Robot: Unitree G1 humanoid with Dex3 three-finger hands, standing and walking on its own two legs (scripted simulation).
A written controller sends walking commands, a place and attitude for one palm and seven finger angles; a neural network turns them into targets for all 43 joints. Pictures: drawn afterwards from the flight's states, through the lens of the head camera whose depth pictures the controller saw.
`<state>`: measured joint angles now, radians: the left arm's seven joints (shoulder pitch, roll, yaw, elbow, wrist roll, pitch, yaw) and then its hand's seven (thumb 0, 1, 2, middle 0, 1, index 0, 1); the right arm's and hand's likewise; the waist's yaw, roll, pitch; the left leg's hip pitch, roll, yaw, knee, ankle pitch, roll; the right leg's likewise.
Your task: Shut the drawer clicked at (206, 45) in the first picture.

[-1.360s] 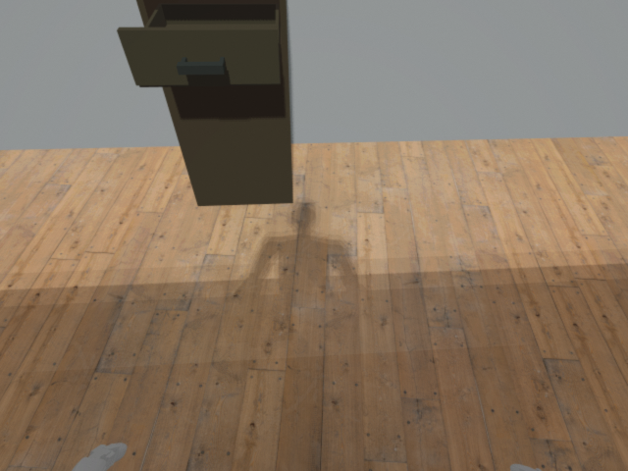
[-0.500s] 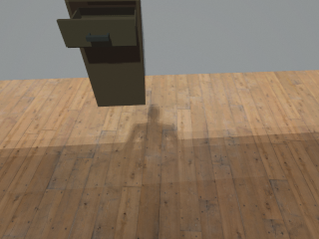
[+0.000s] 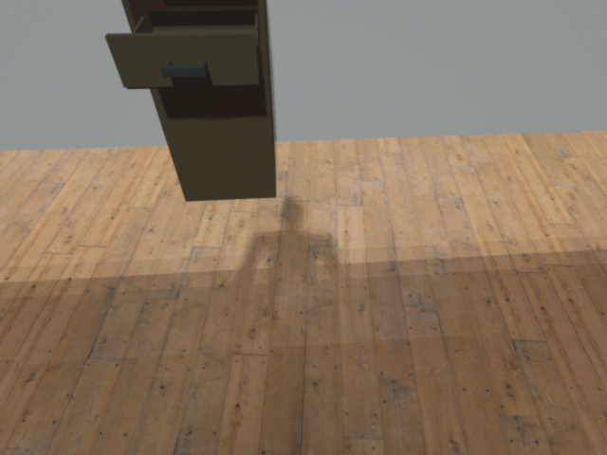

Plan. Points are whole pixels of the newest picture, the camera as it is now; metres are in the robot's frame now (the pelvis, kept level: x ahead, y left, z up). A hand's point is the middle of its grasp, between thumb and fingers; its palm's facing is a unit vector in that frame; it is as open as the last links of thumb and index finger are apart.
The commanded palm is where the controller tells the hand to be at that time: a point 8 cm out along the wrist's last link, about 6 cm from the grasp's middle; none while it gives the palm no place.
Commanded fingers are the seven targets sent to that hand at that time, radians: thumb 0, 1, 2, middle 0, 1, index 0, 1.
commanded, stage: look at it before walking up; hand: left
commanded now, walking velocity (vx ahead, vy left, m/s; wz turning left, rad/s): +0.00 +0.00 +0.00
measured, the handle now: (185, 67) +1.03 +0.38 +0.02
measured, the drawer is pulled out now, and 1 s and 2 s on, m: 0.27 0.27 0.27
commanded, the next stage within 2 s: walk to a spot facing it in 0.28 s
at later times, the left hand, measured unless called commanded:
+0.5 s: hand out of the picture +0.08 +0.24 -0.16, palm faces -0.01 -0.95 -0.32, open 7.4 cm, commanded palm none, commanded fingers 0.00 0.90 0.90 -0.20 -0.30 -0.20 -0.30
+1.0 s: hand out of the picture +0.14 +0.25 -0.18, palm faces +0.17 -0.97 -0.15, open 7.4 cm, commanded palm none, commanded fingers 0.00 0.90 0.90 -0.20 -0.30 -0.20 -0.30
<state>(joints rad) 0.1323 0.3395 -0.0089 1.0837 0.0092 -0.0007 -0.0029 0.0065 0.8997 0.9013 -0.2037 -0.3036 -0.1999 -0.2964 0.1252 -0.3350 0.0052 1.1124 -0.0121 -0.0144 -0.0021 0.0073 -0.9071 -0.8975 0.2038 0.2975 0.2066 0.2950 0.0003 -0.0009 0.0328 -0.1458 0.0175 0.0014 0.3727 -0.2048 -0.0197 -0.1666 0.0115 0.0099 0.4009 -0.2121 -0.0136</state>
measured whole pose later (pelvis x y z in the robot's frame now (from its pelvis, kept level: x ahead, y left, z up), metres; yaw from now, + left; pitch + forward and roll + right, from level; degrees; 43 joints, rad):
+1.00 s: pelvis +0.15 +0.07 +0.00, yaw +9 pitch +0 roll +0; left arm 0.27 0.19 0.04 1.06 0.03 0.00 -0.02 0.01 0.90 0.90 -0.20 -0.30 -0.19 -0.30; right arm 0.47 -0.08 -0.01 1.16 -0.01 -0.08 -0.02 0.01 -0.91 -0.90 0.20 0.30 0.21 0.29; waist -0.01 -0.04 0.02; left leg -0.02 -0.03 0.08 0.29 -0.27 0.06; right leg -0.60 -0.12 -0.06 1.06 -0.20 0.03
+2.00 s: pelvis +0.46 +0.09 -0.01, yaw +9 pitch -2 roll +0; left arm 0.30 0.14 0.04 1.09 0.03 0.01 0.01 0.00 0.91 0.90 -0.20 -0.30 -0.19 -0.30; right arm 0.14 -0.15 -0.04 1.05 -0.03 -0.02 -0.02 -0.03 -0.94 -0.90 0.20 0.30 0.21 0.30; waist 0.02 0.00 0.02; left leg -0.28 0.06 0.18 0.48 -0.18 0.04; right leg -0.29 -0.06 -0.09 0.76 -0.46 -0.01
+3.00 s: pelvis +0.72 +0.12 -0.01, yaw +7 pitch -1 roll +1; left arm 0.15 0.14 0.03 1.02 0.02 -0.03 0.02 0.00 0.91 0.90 -0.20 -0.30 -0.19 -0.30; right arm 0.30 -0.15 -0.04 1.13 -0.01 0.01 -0.03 0.01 -0.91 -0.90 0.20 0.30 0.20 0.29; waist -0.03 0.05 0.06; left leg -0.25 0.05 0.08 0.81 -0.54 -0.02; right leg -0.32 -0.04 -0.14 0.59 -0.25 -0.07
